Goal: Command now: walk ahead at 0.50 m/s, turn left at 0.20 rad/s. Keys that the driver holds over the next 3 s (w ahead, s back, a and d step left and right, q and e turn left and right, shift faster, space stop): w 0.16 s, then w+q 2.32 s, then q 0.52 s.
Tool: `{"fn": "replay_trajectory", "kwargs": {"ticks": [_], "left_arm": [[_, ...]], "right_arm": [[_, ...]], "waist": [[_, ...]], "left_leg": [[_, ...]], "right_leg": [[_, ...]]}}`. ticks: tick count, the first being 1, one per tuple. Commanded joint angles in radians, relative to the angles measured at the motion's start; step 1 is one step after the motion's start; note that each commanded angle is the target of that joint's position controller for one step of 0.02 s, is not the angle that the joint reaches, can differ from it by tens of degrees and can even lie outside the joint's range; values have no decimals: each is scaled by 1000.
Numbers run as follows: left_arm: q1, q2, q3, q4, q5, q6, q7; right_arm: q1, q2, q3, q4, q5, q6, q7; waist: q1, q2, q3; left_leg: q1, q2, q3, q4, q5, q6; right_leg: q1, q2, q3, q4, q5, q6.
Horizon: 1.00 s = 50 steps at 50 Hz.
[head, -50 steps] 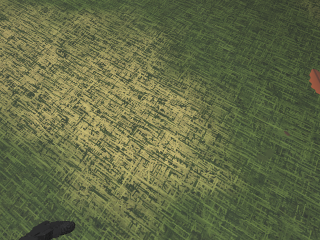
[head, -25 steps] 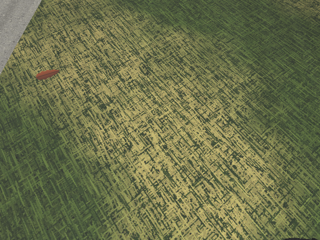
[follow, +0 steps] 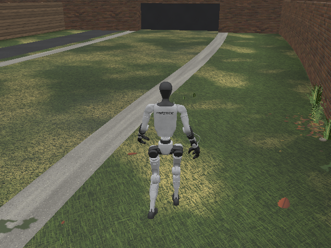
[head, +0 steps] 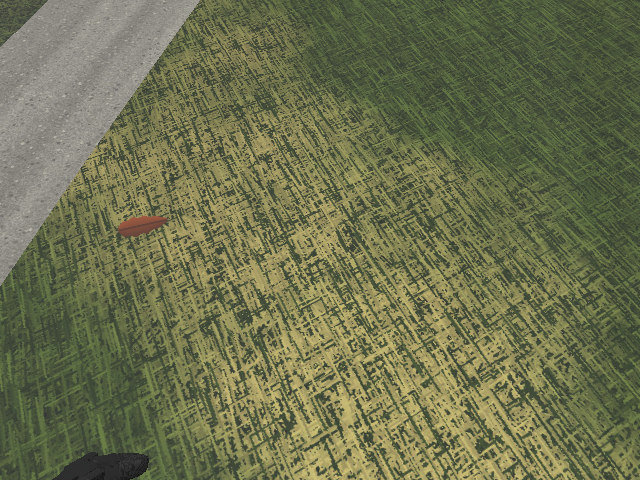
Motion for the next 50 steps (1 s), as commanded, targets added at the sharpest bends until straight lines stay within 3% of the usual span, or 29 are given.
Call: {"fn": "replay_trajectory", "kwargs": {"ticks": [1, 2, 3, 4, 6, 8, 10, 15, 20, 22, 23, 24, 25, 26, 27, 28, 29, 30, 31, 34, 36, 39, 43, 45, 47, 48, 49, 50], "left_arm": [[310, 167, 60, 26, -28, 3, -1], [244, 138, 48, 15, -19, 12, 3], [201, 119, 38, 14, -10, 18, 3], [176, 101, 30, 15, -2, 17, 5], [171, 93, 26, 24, -3, 14, 6], [188, 120, 31, 41, -13, 10, 9], [198, 147, 39, 56, -12, 12, 16], [252, 167, 40, 100, -15, 21, 22], [294, 180, 44, 144, -22, 47, 26], [274, 206, 52, 140, -26, 62, 35], [264, 221, 57, 134, -26, 70, 43], [250, 219, 55, 126, -24, 80, 52], [251, 201, 43, 102, -9, 76, 62], [352, 62, -6, 53, 20, 48, 42], [282, 135, 6, 59, -2, 11, 26], [186, 179, 19, 20, -40, -11, 15], [144, 165, 12, 5, -36, -22, 17], [125, 162, 16, 4, -12, -23, 22], [138, 168, 23, 2, -1, -13, 24], [162, 134, 19, -1, 8, 19, 26], [95, 109, 10, -23, 11, 28, 29], [-31, 80, -2, -51, 7, 22, 22], [-107, 114, 10, -79, -13, 11, 12], [-94, 140, 23, -80, -16, 5, 8], [2, 158, 39, -57, -15, -2, 12], [103, 188, 54, -43, -2, -7, 19], [237, 251, 70, -34, 7, -5, 25], [315, 291, 85, 9, -2, 14, 19]], "right_arm": [[34, -127, -11, -81, 22, -31, 2], [-66, -135, -13, -105, 15, -32, 3], [-117, -122, -11, -120, -1, -35, 6], [-121, -109, -14, -121, -11, -37, 8], [-86, -70, -8, -108, -7, -34, 13], [-110, -46, 0, -117, -12, -31, 13], [-161, -32, 9, -129, -11, -31, 15], [-297, -12, 18, -160, 2, -38, 35], [-392, -20, 15, -215, 7, -36, 62], [-363, -45, 3, -225, 0, -34, 71], [-296, -71, -12, -215, -3, -31, 71], [-150, -113, -39, -179, 0, -28, 67], [24, -183, -68, -143, 1, -20, 51], [52, -292, -87, -140, 7, -21, 45], [85, -196, -62, -150, 10, -24, 41], [46, -160, -49, -145, -2, -28, 38], [-13, -146, -45, -153, -3, -31, 36], [-73, -129, -39, -163, -7, -30, 36], [-110, -111, -31, -177, -17, -31, 34], [-132, -118, -34, -176, -9, -34, 24], [-111, -145, -42, -162, -6, -32, 11], [-68, -157, -46, -139, 2, -22, -2], [-3, -156, -48, -106, 13, -13, -5], [-1, -149, -47, -101, 11, -8, -7], [-19, -128, -42, -104, 7, -1, -6], [-18, -83, -26, -112, 1, -3, -3], [42, -17, -4, -122, -15, -8, 0], [127, -20, 3, -152, 21, -16, -2]], "waist": [[146, -183, -190], [139, -106, -90], [117, -70, -13], [91, -83, 6], [66, -120, -7], [65, -114, 0], [80, -93, 6], [137, -83, 30], [148, -73, 68], [112, -93, 33], [70, -108, -19], [-10, -89, -100], [-84, -22, -204], [0, 241, -317], [-57, 167, -402], [-66, 126, -256], [-31, 32, -172], [7, -18, -103], [44, 4, -84], [84, 25, -52], [68, 25, -20], [18, 38, -4], [-7, 58, -8], [10, 79, -11], [65, 98, -36], [113, 71, -119], [134, -96, -260], [104, -402, -338]], "left_leg": [[-632, 40, -10, 550, -45, -16], [-635, 85, 37, 536, 37, -13], [-621, 120, 67, 476, 96, -15], [-578, 155, 74, 412, 145, -18], [-511, 174, 99, 345, 181, -28], [-525, 185, 122, 261, 214, -46], [-548, 194, 129, 149, 313, -59], [-494, 164, 163, -93, 551, -49], [-537, 136, 181, -180, 472, -2], [-461, 92, 233, -190, 371, 31], [-359, 56, 265, -192, 333, 52], [-159, 19, 280, -240, 374, 84], [153, 113, 115, -238, 406, 141], [526, 373, -428, -295, 265, 332], [581, 415, -618, -417, 164, 354], [482, 377, -464, -437, 224, 303], [338, 334, -350, -443, 316, 273], [198, 299, -272, -463, 428, 254], [104, 274, -225, -487, 509, 250], [-52, 243, -157, -532, 587, 264], [-117, 213, -106, -545, 580, 248], [-174, 156, -60, -528, 474, 190], [-109, 185, -150, -464, 364, 158], [-47, 208, -212, -402, 349, 143], [-43, 185, -229, -311, 375, 115], [-91, 135, -184, -159, 375, 83], [-266, 40, -76, 136, 118, 32], [-580, -19, 23, 415, -140, -12]], "right_leg": [[710, -408, 722, -253, -400, -241], [580, -365, 583, -265, -350, -202], [458, -322, 484, -293, -241, -195], [390, -288, 419, -313, -150, -184], [336, -245, 329, -347, -27, -181], [321, -245, 269, -372, 79, -199], [337, -248, 199, -393, 138, -197], [369, -229, 44, -406, 193, -150], [524, -291, -8, -347, 289, -121], [566, -294, -45, -240, 581, -98], [568, -286, -70, -130, 763, -83], [512, -256, -111, 58, 842, -55], [289, -224, -125, 335, 629, -17], [-174, -18, -93, 713, -231, 49], [-304, -5, 98, 839, -424, 42], [-375, -56, 112, 835, -342, 25], [-348, -96, 102, 758, -263, 19], [-298, -121, 94, 669, -223, 29], [-229, -141, 99, 624, -196, 39], [-161, -140, 75, 510, -166, 86], [-157, -124, 60, 379, -59, 110], [-67, -76, 54, 139, 167, 114], [-4, -44, 90, 3, 208, 97], [19, -43, 106, -30, 128, 73], [152, -41, 81, -81, 73, 33], [334, -106, 124, -82, 56, -11], [621, -302, 323, -57, 30, -89], [817, -474, 789, -190, -293, -222]]}}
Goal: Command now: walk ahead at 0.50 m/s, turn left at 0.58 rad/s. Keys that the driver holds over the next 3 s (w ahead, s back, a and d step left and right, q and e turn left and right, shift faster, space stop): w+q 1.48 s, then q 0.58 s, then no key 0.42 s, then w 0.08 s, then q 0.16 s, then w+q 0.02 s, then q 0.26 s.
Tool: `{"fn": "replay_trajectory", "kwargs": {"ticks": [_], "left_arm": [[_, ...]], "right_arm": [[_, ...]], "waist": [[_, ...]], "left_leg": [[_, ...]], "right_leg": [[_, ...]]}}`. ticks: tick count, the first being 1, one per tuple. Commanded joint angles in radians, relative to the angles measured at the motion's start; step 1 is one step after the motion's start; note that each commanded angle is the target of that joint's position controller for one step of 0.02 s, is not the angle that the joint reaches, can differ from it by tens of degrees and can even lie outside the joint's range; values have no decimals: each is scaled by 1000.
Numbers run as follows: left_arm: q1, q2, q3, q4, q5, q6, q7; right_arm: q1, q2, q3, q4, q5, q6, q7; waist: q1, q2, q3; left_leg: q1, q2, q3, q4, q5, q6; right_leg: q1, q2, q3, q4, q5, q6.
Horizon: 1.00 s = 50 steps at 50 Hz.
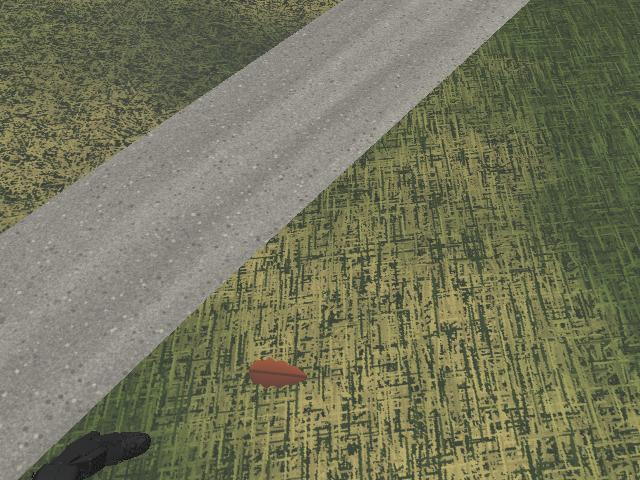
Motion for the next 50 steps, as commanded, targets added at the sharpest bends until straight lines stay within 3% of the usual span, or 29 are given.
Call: {"fn": "replay_trajectory", "kwargs": {"ticks": [1, 2, 3, 4, 5, 7, 9, 15, 19, 22, 23, 24, 25, 26, 27, 28, 29, 30, 31, 34, 40, 42, 45, 47, 48, 49, 50], "left_arm": [[301, 192, 73, 2, -13, 9, 4], [257, 148, 60, -5, -10, 15, 8], [211, 128, 50, -9, 1, 18, 8], [181, 107, 44, 1, 5, 19, 10], [168, 97, 41, 7, 9, 17, 13], [169, 97, 45, 23, 1, 9, 13], [183, 124, 56, 43, -2, 4, 14], [204, 171, 68, 82, -8, 20, 20], [250, 206, 80, 113, -28, 39, 21], [244, 249, 94, 116, -43, 57, 27], [231, 253, 95, 113, -48, 65, 31], [241, 224, 83, 107, -39, 66, 36], [289, 103, 44, 71, 14, 58, 31], [291, 85, 22, 22, 4, 23, 20], [172, 182, 47, 5, -36, -1, 9], [132, 178, 43, -12, -48, -16, 5], [135, 164, 42, 5, -27, -20, 14], [147, 172, 49, 12, -5, -15, 18], [163, 172, 51, 16, 0, -4, 16], [152, 134, 44, 14, 12, 21, 16], [-74, 81, 22, -46, 0, 16, 4], [-113, 94, 25, -62, -10, 9, -5], [-104, 128, 39, -67, -14, -1, -14], [-21, 145, 53, -49, -14, -9, -11], [75, 169, 68, -28, -7, -13, -4], [218, 218, 81, -16, 9, -16, 5], [312, 293, 101, 18, 19, -2, 3]], "right_arm": [[59, -113, -6, -91, 24, -25, -3], [-47, -147, -18, -106, 15, -18, -3], [-89, -135, -18, -113, 3, -11, -2], [-108, -119, -21, -121, -4, -9, 1], [-102, -98, -19, -122, 2, -5, 7], [-106, -59, -13, -127, 8, 3, 12], [-146, -42, -7, -147, 1, 7, 14], [-288, -17, 8, -179, 1, -8, 46], [-378, -23, 8, -221, 5, -7, 67], [-316, -75, -18, -225, -5, 1, 71], [-194, -111, -41, -194, -5, 5, 67], [-14, -171, -76, -143, 0, 12, 52], [56, -269, -95, -125, 10, 18, 30], [32, -296, -85, -170, 8, -2, 39], [19, -205, -60, -162, 1, -19, 48], [-16, -174, -49, -153, -3, -30, 48], [-86, -150, -40, -157, -3, -34, 46], [-137, -125, -31, -167, -10, -35, 43], [-164, -114, -25, -178, -19, -35, 39], [-153, -126, -28, -158, -14, -42, 23], [-63, -153, -36, -100, -2, -31, -2], [-32, -155, -37, -79, 4, -28, -3], [-20, -142, -36, -63, 6, -18, -8], [-37, -134, -36, -63, 4, -10, -9], [-42, -102, -25, -68, 0, -9, -6], [-34, -43, -2, -84, -14, -12, -2], [103, 9, 15, -108, 16, -19, -2]], "waist": [[142, -231, -222], [157, -144, -109], [138, -82, -44], [116, -93, -8], [99, -124, 8], [93, -138, 15], [96, -110, 25], [140, -79, 48], [155, -78, 80], [88, -112, 16], [12, -102, -51], [-72, -62, -142], [-34, 179, -213], [1, 250, -391], [-51, 108, -304], [-27, 89, -177], [22, 4, -110], [59, 16, -74], [84, 38, -63], [95, 30, -43], [14, 54, 15], [0, 60, 21], [16, 84, 16], [62, 114, -3], [109, 102, -62], [167, 6, -203], [114, -327, -334]], "left_leg": [[-640, 69, 32, 559, -55, -27], [-654, 99, 67, 579, 34, -34], [-616, 131, 86, 554, 100, -40], [-591, 160, 86, 506, 144, -42], [-544, 183, 97, 478, 167, -41], [-529, 193, 126, 438, 195, -47], [-563, 204, 128, 367, 243, -58], [-519, 195, 195, 58, 501, -51], [-493, 176, 243, -63, 463, -14], [-337, 94, 318, -99, 315, 46], [-170, 49, 342, -144, 330, 78], [114, 32, 305, -181, 372, 118], [428, 269, -87, -198, 360, 220], [581, 438, -621, -384, 106, 391], [529, 412, -524, -438, 86, 326], [393, 374, -381, -442, 150, 288], [246, 327, -277, -442, 257, 252], [140, 293, -205, -453, 371, 237], [71, 271, -172, -476, 432, 235], [-35, 242, -95, -502, 563, 249], [-100, 178, -41, -488, 431, 176], [-76, 198, -85, -460, 393, 169], [10, 229, -171, -370, 382, 151], [24, 222, -201, -297, 434, 130], [-1, 173, -172, -190, 480, 101], [-113, 112, -96, 77, 368, 64], [-470, -29, 42, 406, -76, -12]], "right_leg": [[733, -446, 743, -243, -484, -232], [616, -406, 577, -248, -415, -191], [498, -362, 449, -264, -267, -176], [426, -328, 363, -283, -170, -174], [371, -296, 283, -308, -109, -162], [340, -278, 182, -346, -22, -173], [350, -295, 123, -370, 62, -195], [399, -276, -84, -382, 194, -167], [486, -310, -145, -356, 248, -141], [541, -313, -205, -168, 679, -111], [509, -291, -236, 4, 781, -91], [355, -254, -254, 246, 688, -55], [-17, -149, -252, 598, -63, -2], [-264, 9, -26, 835, -494, 21], [-371, -54, 62, 861, -404, 7], [-379, -92, 44, 793, -310, -12], [-316, -132, 45, 707, -239, -9], [-248, -154, 49, 632, -195, 1], [-195, -162, 50, 608, -166, 9], [-159, -144, 24, 498, -98, 54], [-81, -63, 18, 88, 221, 75], [-54, -49, 33, 31, 236, 64], [-24, -42, 62, -30, 146, 34], [84, -34, 39, -63, 69, -1], [238, -50, 36, -90, 73, -32], [497, -205, 179, -66, 31, -94], [820, -431, 642, -160, -199, -259]]}}
Over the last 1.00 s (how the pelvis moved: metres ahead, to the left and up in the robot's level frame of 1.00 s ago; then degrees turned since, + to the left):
0.56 0.07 0.00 25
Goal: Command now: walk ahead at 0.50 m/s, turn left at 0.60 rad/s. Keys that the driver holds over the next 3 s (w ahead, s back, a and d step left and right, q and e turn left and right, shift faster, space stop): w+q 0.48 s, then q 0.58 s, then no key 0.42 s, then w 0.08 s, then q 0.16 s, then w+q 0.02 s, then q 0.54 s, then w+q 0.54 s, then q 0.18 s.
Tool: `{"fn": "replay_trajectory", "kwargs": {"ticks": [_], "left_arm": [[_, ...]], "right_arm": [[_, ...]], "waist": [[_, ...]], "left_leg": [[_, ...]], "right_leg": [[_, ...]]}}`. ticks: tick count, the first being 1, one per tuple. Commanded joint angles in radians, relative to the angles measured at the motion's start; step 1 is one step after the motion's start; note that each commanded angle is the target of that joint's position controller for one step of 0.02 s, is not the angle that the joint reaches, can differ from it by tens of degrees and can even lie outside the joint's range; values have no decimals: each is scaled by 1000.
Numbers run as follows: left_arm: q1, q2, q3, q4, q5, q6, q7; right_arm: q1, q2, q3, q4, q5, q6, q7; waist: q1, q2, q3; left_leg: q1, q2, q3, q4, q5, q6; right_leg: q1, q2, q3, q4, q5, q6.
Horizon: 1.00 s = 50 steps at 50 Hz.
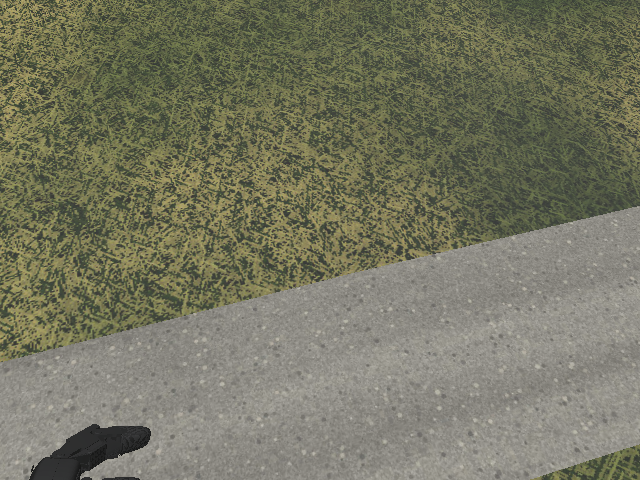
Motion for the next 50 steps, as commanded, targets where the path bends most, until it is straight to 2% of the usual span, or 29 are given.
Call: {"fn": "replay_trajectory", "kwargs": {"ticks": [1, 2, 3, 4, 5, 7, 9, 11, 15, 19, 20, 22, 23, 24, 25, 26, 27, 28, 29, 30, 31, 33, 38, 41, 44, 47, 48, 49, 50], "left_arm": [[316, 206, 75, 5, -12, 3, 3], [274, 144, 58, -6, -14, 9, 8], [224, 128, 50, -10, -4, 16, 12], [196, 108, 44, -1, 0, 20, 14], [184, 95, 38, 5, 7, 18, 18], [183, 89, 39, 20, -1, 10, 19], [193, 115, 48, 40, -7, 4, 19], [202, 139, 57, 54, -6, 5, 20], [209, 164, 61, 74, -10, 17, 26], [264, 199, 70, 106, -26, 37, 28], [268, 209, 73, 110, -33, 44, 29], [263, 241, 83, 111, -43, 56, 34], [257, 254, 87, 108, -48, 64, 38], [243, 245, 82, 103, -51, 70, 42], [254, 202, 64, 84, -26, 67, 46], [345, 58, 17, 17, 17, 46, 35], [258, 149, 28, 18, -12, 17, 23], [171, 186, 37, -12, -43, 6, 19], [166, 173, 33, -7, -31, 2, 27], [168, 176, 38, 4, -6, 7, 36], [179, 187, 43, 7, 0, 20, 38], [202, 159, 39, 10, 5, 47, 41], [117, 110, 21, -14, 10, 73, 45], [30, 107, 17, -37, -1, 77, 36], [-14, 122, 23, -54, -3, 74, 29], [27, 139, 36, -50, -3, 60, 25], [62, 145, 41, -43, 1, 52, 28], [98, 205, 54, -48, 17, 51, 36], [102, 247, 61, -45, 44, 67, 41]], "right_arm": [[97, -90, 3, -88, 21, -25, -2], [-16, -148, -14, -95, 16, -20, -1], [-76, -147, -17, -105, 4, -16, -3], [-116, -133, -19, -117, -6, -16, 0], [-113, -113, -20, -120, -1, -13, 6], [-106, -69, -13, -122, 8, -3, 13], [-142, -45, -6, -141, 2, 4, 15], [-176, -37, -2, -154, -1, 3, 20], [-277, -21, 8, -171, 0, -11, 45], [-383, -17, 12, -212, 4, -13, 69], [-391, -26, 8, -220, 3, -12, 74], [-353, -61, -10, -224, -4, -6, 77], [-274, -93, -28, -208, -6, -1, 75], [-116, -137, -56, -165, -3, 3, 67], [46, -213, -88, -125, -2, 14, 46], [-26, -329, -95, -148, -6, 4, 38], [-11, -246, -71, -187, -12, -11, 44], [-57, -194, -52, -180, -19, -25, 49], [-103, -165, -44, -173, -7, -31, 48], [-158, -144, -39, -177, -3, -29, 44], [-197, -132, -32, -190, -14, -25, 38], [-220, -143, -35, -183, -27, -24, 30], [-196, -163, -40, -141, -9, 3, -4], [-174, -163, -40, -126, -7, 26, -17], [-164, -159, -37, -120, -8, 40, -20], [-203, -145, -31, -132, -3, 46, -21], [-223, -131, -25, -141, -2, 46, -22], [-192, -81, -9, -154, -18, 41, -20], [-71, -55, -4, -150, -12, 39, -22]], "waist": [[130, -255, -286], [158, -155, -156], [145, -88, -83], [130, -78, -24], [108, -103, -8], [96, -125, 2], [95, -104, 19], [100, -86, 21], [133, -71, 42], [159, -65, 77], [152, -68, 78], [107, -97, 33], [55, -106, -18], [-35, -84, -98], [-101, 15, -183], [52, 290, -273], [-32, 161, -400], [-30, 104, -269], [14, 27, -176], [48, 1, -123], [81, 17, -104], [112, 28, -103], [92, 62, -125], [59, 83, -124], [45, 101, -111], [80, 140, -98], [107, 134, -100], [93, 21, -171], [30, -241, -198]], "left_leg": [[-649, 54, 36, 593, -71, -31], [-681, 90, 52, 628, 25, -39], [-651, 123, 89, 613, 97, -45], [-632, 150, 93, 568, 144, -48], [-587, 176, 97, 536, 175, -45], [-558, 193, 126, 490, 194, -46], [-591, 206, 135, 427, 231, -54], [-619, 213, 139, 347, 308, -62], [-567, 200, 198, 125, 505, -53], [-540, 180, 253, -12, 502, -23], [-527, 169, 268, -33, 464, -8], [-426, 110, 320, -52, 360, 33], [-315, 70, 345, -63, 321, 59], [-89, 30, 353, -125, 378, 97], [213, 113, 186, -149, 441, 148], [491, 390, -388, -225, 440, 340], [501, 447, -535, -321, 473, 374], [400, 413, -358, -316, 636, 327], [260, 356, -224, -305, 752, 282], [137, 319, -143, -310, 818, 248], [33, 297, -101, -333, 874, 239], [-73, 277, -62, -351, 991, 244], [-125, 200, 2, -314, 970, 192], [-104, 194, -48, -286, 849, 157], [-54, 206, -137, -232, 774, 148], [-29, 185, -220, -164, 687, 114], [-61, 146, -212, -116, 624, 82], [-150, 79, -136, 41, 409, 32], [-384, -75, 13, 243, -159, -41]], "right_leg": [[799, -460, 771, -208, -469, -239], [681, -416, 614, -227, -458, -195], [561, -374, 478, -239, -331, -168], [468, -336, 380, -260, -212, -162], [408, -307, 300, -283, -138, -150], [364, -285, 198, -326, -62, -157], [358, -299, 135, -356, 12, -176], [383, -307, 72, -369, 87, -185], [400, -274, -82, -373, 165, -152], [480, -303, -151, -356, 210, -129], [508, -313, -166, -332, 278, -121], [550, -316, -205, -210, 599, -102], [548, -309, -225, -80, 744, -91], [469, -280, -255, 121, 757, -63], [229, -234, -251, 429, 464, -13], [-204, -17, -169, 791, -507, 54], [-268, -18, 48, 898, -549, 48], [-316, -61, 53, 879, -456, 36], [-287, -101, 45, 794, -379, 33], [-240, -130, 40, 719, -334, 42], [-168, -141, 44, 688, -309, 49], [-102, -126, 29, 627, -278, 73], [-74, -63, 23, 374, -91, 112], [-55, -32, 41, 238, -13, 111], [-47, -6, 68, 140, -68, 98], [50, 1, 72, -23, -56, 60], [153, -27, 70, -132, 92, 34], [338, -202, 197, -123, 354, -33], [514, -424, 461, -118, 660, -233]]}}
Over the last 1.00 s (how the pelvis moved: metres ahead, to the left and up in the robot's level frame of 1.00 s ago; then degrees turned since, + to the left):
0.53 0.15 0.00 35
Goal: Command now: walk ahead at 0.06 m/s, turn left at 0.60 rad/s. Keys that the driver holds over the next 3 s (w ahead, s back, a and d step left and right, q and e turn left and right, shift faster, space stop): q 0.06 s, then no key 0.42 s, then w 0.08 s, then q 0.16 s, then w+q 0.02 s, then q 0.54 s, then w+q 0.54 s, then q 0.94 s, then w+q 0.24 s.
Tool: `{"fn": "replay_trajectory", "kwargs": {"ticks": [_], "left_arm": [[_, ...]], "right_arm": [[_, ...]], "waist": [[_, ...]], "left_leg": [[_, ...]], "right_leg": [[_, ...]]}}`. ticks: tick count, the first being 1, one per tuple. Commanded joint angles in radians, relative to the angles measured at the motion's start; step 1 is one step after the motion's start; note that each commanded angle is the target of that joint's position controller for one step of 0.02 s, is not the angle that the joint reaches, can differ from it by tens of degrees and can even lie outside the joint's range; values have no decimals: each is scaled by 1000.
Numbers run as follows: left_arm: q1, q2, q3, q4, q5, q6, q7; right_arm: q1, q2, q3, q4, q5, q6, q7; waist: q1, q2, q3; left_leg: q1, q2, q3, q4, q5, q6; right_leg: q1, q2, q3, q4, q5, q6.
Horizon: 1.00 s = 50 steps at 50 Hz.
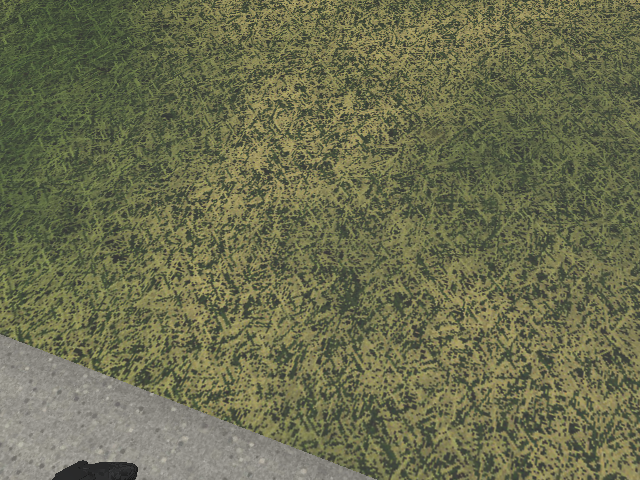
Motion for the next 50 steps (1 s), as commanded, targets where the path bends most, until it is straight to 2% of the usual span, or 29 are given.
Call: {"fn": "replay_trajectory", "kwargs": {"ticks": [1, 2, 3, 6, 9, 13, 16, 17, 18, 19, 20, 21, 24, 26, 28, 30, 32, 33, 34, 35, 36, 37, 38, 39, 40, 42, 45, 49, 50], "left_arm": [[111, 188, 60, -50, 6, 3, 11], [91, 139, 46, -64, -4, 7, 14], [61, 117, 41, -69, -5, 15, 16], [17, 121, 36, -63, -5, 34, 22], [27, 132, 42, -47, -6, 42, 21], [43, 166, 51, -21, -25, 49, 12], [37, 162, 43, 0, -42, 56, 8], [84, 141, 34, 23, -45, 52, 5], [112, 96, 17, 26, -22, 43, -4], [122, 35, 0, 5, 2, 33, -8], [66, 79, 8, 12, 4, 34, 0], [53, 93, 14, 18, -1, 34, 0], [77, 105, 14, 47, 4, 40, 9], [101, 109, 13, 72, -10, 38, 8], [61, 109, 17, 65, -27, 27, 9], [32, 85, 14, 50, -21, 5, 9], [95, 69, 10, 67, -4, -15, 4], [126, 98, 17, 77, 2, -19, 4], [133, 171, 36, 77, 0, -18, 5], [145, 206, 50, 81, -9, -12, 5], [182, 196, 50, 81, -16, -1, 9], [250, 197, 53, 95, -20, 13, 18], [271, 192, 53, 102, -22, 23, 28], [254, 180, 47, 85, -17, 22, 36], [192, 174, 47, 65, -14, 21, 43], [90, 185, 56, 46, -18, 28, 45], [51, 203, 66, 42, -22, 46, 44], [41, 213, 73, 55, -56, 50, 31], [64, 189, 68, 67, -56, 48, 26]], "right_arm": [[134, -138, -26, -65, -10, -18, -1], [96, -188, -46, -48, 2, -8, 0], [67, -183, -51, -38, 7, 7, -5], [21, -99, -30, -54, 8, 30, -6], [-3, -53, -11, -62, -1, 20, -4], [-28, -55, -1, -57, -7, 14, 12], [23, -52, -2, -18, -11, 11, 27], [18, -68, -4, -18, -17, 10, 28], [23, -120, -11, -28, -28, 12, 21], [-50, -154, -11, -36, -40, 13, 19], [-97, -90, 4, -50, -48, 2, 24], [-120, -53, 17, -40, -52, -10, 27], [-93, -56, 21, -2, -42, -37, 29], [-47, -50, 24, 17, -38, -33, 25], [1, -130, 0, 30, -23, -27, 20], [-15, -100, 11, 36, -20, -35, 13], [-97, -58, 23, 20, -14, -39, 9], [-114, -66, 18, 8, -12, -37, 8], [-109, -79, 8, -10, -9, -35, 5], [-92, -76, 5, -17, -4, -33, 2], [-86, -65, 6, -22, -2, -30, 0], [-73, -52, 4, -24, 5, -27, 1], [-103, -58, -2, -41, 9, -22, 4], [-103, -73, -14, -44, 8, -20, 10], [-91, -55, -15, -37, 17, -13, 16], [-91, -34, -11, -37, 16, 4, 19], [-84, -21, -6, -56, 12, 11, 40], [-41, -59, -28, -68, 6, 23, 64], [2, -84, -44, -56, 3, 23, 59]], "waist": [[12, -243, -244], [30, -156, -193], [27, -105, -153], [22, -127, -81], [39, -172, -118], [63, -195, -141], [26, -175, -115], [28, -149, -103], [48, -18, -122], [105, 205, -103], [59, 176, -76], [70, 150, -48], [66, 157, -20], [45, 120, -15], [3, 147, 64], [12, 150, 116], [75, 141, 47], [87, 105, -10], [69, 20, -42], [65, -90, -69], [88, -155, -95], [112, -221, -121], [130, -273, -77], [124, -180, -46], [91, -115, -30], [66, -128, 8], [61, -168, -38], [30, -143, -73], [14, -104, -87]], "left_leg": [[-303, 41, 48, 449, -293, -82], [-325, 76, 53, 549, -219, -108], [-337, 97, 78, 587, -152, -126], [-271, 111, 134, 511, -51, -141], [-197, 124, 178, 320, -43, -141], [-65, 148, 208, 75, 34, -115], [92, 129, 252, -213, 226, -64], [171, 142, 223, -298, 289, -32], [255, 277, 58, -336, 380, 17], [134, 406, -67, -347, 372, 124], [28, 394, -65, -376, 222, 158], [12, 340, -20, -375, 141, 117], [6, 274, 36, -350, 169, 39], [-3, 251, 31, -386, -93, 38], [15, 316, -80, -449, -296, 100], [12, 352, -146, -437, -103, 145], [32, 310, -76, -324, 260, 121], [19, 273, -36, -267, 382, 89], [9, 208, 33, -199, 411, 52], [-36, 150, 95, -122, 395, 21], [-105, 111, 131, -21, 346, -13], [-220, 73, 178, 103, 117, -34], [-361, 78, 201, 302, -213, -52], [-420, 129, 154, 481, -256, -66], [-419, 171, 131, 486, -198, -71], [-353, 200, 184, 328, -79, -92], [-161, 192, 260, 154, 61, -98], [-17, 164, 320, -86, 234, -40], [81, 134, 318, -147, 292, -10]], "right_leg": [[470, -509, 550, -123, 605, -322], [426, -453, 431, -112, 523, -296], [378, -383, 317, -114, 431, -250], [234, -277, 157, -179, 280, -213], [265, -273, 103, -182, 323, -234], [266, -299, 102, -179, 259, -243], [190, -274, 82, -141, 112, -197], [130, -249, 66, -123, 30, -139], [49, -190, 3, -19, -109, -55], [31, -85, -108, 17, -279, 22], [112, -92, -74, 45, -280, 44], [134, -88, -72, 11, -202, 45], [194, -106, -48, -72, -30, 56], [190, -73, -98, -29, -146, 49], [38, -28, -142, 84, -270, 30], [-12, -64, -81, 108, -271, 9], [103, -80, -65, -14, -155, 2], [208, -94, -52, -59, 13, 2], [249, -115, -47, -36, 139, -7], [305, -144, -29, -24, 180, -39], [377, -205, 38, -52, 231, -96], [468, -306, 154, -111, 183, -177], [491, -452, 299, -181, 234, -271], [460, -507, 315, -195, 284, -310], [427, -476, 233, -191, 278, -277], [349, -393, 74, -218, 238, -201], [274, -332, -80, -203, 310, -172], [268, -348, -132, -95, 215, -128], [217, -318, -165, -5, 141, -89]]}}
Over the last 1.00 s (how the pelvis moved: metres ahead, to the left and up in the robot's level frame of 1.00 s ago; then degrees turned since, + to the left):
0.44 0.11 0.01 37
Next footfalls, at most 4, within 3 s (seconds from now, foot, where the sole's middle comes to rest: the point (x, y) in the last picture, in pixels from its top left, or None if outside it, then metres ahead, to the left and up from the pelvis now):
0.36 left None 0.04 0.14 -0.76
1.02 left None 0.12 0.19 -0.76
1.50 right None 0.24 0.02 -0.76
1.96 left None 0.27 0.44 -0.76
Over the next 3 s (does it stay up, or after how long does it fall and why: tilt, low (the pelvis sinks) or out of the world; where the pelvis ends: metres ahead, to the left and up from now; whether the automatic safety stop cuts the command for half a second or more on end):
stays up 0.31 0.40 0.02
